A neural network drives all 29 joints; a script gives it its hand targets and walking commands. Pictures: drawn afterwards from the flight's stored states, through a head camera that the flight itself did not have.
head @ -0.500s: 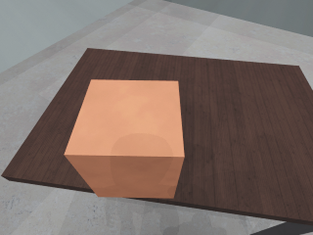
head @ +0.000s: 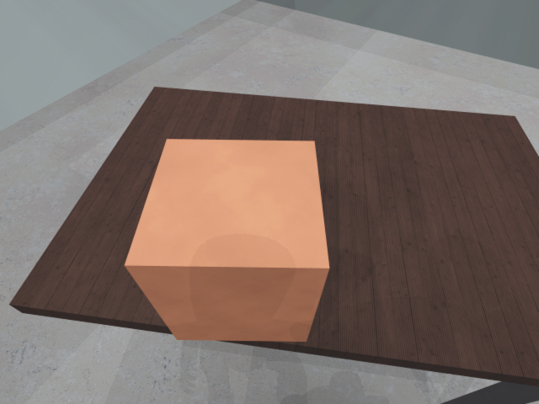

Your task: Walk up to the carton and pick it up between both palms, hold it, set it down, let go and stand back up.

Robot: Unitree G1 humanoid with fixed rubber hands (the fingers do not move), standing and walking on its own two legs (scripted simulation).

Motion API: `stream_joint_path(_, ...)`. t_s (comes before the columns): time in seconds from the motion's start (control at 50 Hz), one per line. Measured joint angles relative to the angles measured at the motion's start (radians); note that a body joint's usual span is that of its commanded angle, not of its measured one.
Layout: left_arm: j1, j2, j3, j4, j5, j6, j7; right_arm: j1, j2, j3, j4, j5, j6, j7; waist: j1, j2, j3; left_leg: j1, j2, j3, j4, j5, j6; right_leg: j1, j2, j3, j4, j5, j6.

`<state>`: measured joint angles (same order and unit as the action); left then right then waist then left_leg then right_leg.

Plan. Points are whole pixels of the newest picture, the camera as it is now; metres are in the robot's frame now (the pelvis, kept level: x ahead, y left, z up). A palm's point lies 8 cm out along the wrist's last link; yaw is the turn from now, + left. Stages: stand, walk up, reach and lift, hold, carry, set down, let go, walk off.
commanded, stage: reach and lift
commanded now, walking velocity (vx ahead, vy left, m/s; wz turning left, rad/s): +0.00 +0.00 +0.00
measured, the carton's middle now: (241, 247) +0.32 +0.06 +0.05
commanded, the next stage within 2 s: none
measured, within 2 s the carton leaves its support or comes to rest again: neither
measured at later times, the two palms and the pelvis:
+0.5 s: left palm out of the picture +0.08 +0.21 -0.10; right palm out of the picture +0.07 -0.21 -0.12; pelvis -0.05 -0.02 -0.01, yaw -1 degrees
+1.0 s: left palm out of the picture +0.09 +0.23 -0.06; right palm out of the picture +0.09 -0.20 -0.07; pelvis -0.04 -0.03 +0.00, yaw +1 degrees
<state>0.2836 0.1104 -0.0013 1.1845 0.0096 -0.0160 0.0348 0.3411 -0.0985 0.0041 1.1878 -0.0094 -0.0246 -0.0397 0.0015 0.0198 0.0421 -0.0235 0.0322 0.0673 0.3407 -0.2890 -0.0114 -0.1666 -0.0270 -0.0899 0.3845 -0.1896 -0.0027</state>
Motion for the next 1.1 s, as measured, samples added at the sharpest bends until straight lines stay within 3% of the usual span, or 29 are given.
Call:
stream_joint_path(0.02, 0.001, 0.000, -0.001, 0.001, 0.000, 0.000, 0.000, 0.000, 0.000, 0.000, -0.001, 0.000, 0.000, 0.000, 0.000, 0.000, 0.001, -0.001, 0.000, 0.000, 0.000, 0.000, 0.000, -0.001, 0.000, 0.000, 0.000, 0.000, 0.001)
stream_joint_path(0.04, -0.014, 0.008, -0.002, -0.018, -0.019, 0.061, -0.015, -0.023, 0.004, -0.028, -0.002, -0.018, 0.026, 0.012, -0.013, -0.004, -0.012, -0.053, -0.001, -0.010, 0.045, -0.012, 0.000, -0.043, -0.001, 0.000, 0.033, -0.011, 0.000)
stream_joint_path(0.08, -0.119, 0.046, -0.010, -0.074, -0.074, 0.252, -0.029, -0.132, 0.006, -0.099, -0.045, -0.049, 0.143, 0.050, -0.040, -0.018, 0.010, -0.179, -0.005, -0.034, 0.190, -0.064, 0.000, -0.146, -0.011, -0.008, 0.152, -0.052, -0.005)
stream_joint_path(0.14, -0.277, 0.098, 0.004, -0.265, -0.122, 0.519, -0.019, -0.256, -0.053, -0.101, -0.253, 0.012, 0.330, 0.078, -0.029, -0.038, 0.025, -0.314, -0.005, -0.033, 0.347, -0.115, 0.002, -0.272, -0.020, 0.000, 0.291, -0.086, -0.004)
stream_joint_path(0.2, -0.393, 0.109, 0.049, -0.485, -0.067, 0.679, -0.042, -0.386, -0.127, -0.009, -0.384, 0.133, 0.414, 0.069, -0.015, -0.038, -0.011, -0.402, 0.012, -0.029, 0.441, -0.146, 0.001, -0.352, -0.009, 0.003, 0.360, -0.115, -0.009)
stream_joint_path(0.26, -0.441, 0.082, 0.098, -0.666, 0.033, 0.792, -0.104, -0.493, -0.151, 0.083, -0.404, 0.258, 0.468, 0.037, -0.014, -0.020, -0.017, -0.382, 0.037, -0.031, 0.457, -0.151, -0.003, -0.317, 0.020, 0.006, 0.338, -0.077, -0.017)
stream_joint_path(0.3, -0.400, 0.048, 0.101, -0.807, 0.087, 0.858, -0.141, -0.467, -0.144, 0.112, -0.421, 0.294, 0.491, 0.010, -0.014, 0.004, 0.010, -0.300, 0.054, -0.036, 0.405, -0.134, -0.006, -0.222, 0.044, 0.004, 0.258, -0.074, -0.019)
stream_joint_path(0.36, -0.275, 0.020, 0.089, -0.969, 0.120, 0.919, -0.164, -0.338, -0.112, 0.115, -0.544, 0.277, 0.476, -0.021, -0.032, 0.010, 0.038, -0.198, 0.052, -0.031, 0.301, -0.098, -0.015, -0.125, 0.050, 0.010, 0.160, -0.030, -0.017)
stream_joint_path(0.44, -0.151, 0.028, 0.092, -0.984, 0.100, 0.900, -0.148, -0.167, -0.071, 0.090, -0.730, 0.197, 0.464, -0.023, -0.023, -0.003, 0.087, -0.155, 0.044, -0.011, 0.225, -0.054, -0.022, -0.108, 0.047, 0.028, 0.128, -0.010, -0.029)
stream_joint_path(0.54, -0.101, 0.075, 0.111, -0.908, 0.031, 0.750, -0.107, -0.049, -0.024, 0.044, -0.882, 0.110, 0.439, 0.006, 0.017, -0.016, 0.121, -0.213, 0.045, -0.013, 0.223, -0.034, -0.033, -0.174, 0.046, 0.025, 0.150, -0.005, -0.040)
stream_joint_path(0.66, -0.132, 0.150, 0.092, -0.914, -0.055, 0.608, -0.101, -0.074, 0.000, 0.025, -0.937, 0.095, 0.415, -0.030, 0.029, -0.021, 0.087, -0.263, 0.046, -0.039, 0.229, -0.023, -0.050, -0.216, 0.043, -0.002, 0.161, -0.010, -0.056)
stream_joint_path(0.8, -0.099, 0.162, 0.103, -0.976, -0.064, 0.595, -0.139, -0.057, 0.012, 0.083, -0.996, 0.155, 0.423, -0.089, 0.009, -0.017, 0.076, -0.137, 0.046, -0.032, 0.096, 0.029, -0.052, -0.097, 0.049, -0.001, 0.048, 0.029, -0.056)
stream_joint_path(0.9, -0.047, 0.148, 0.118, -0.975, -0.059, 0.557, -0.143, 0.022, 0.023, 0.088, -1.037, 0.142, 0.418, -0.093, 0.015, -0.008, 0.085, -0.090, 0.044, -0.025, 0.043, 0.048, -0.047, -0.052, 0.051, 0.005, 0.000, 0.046, -0.050)
stream_joint_path(1.1, 0.015, 0.168, 0.079, -0.981, -0.116, 0.373, -0.111, 0.096, 0.028, 0.051, -1.088, 0.118, 0.302, -0.080, 0.033, -0.014, 0.072, -0.101, 0.034, -0.032, 0.043, 0.042, -0.037, -0.054, 0.042, 0.001, -0.010, 0.042, -0.040)
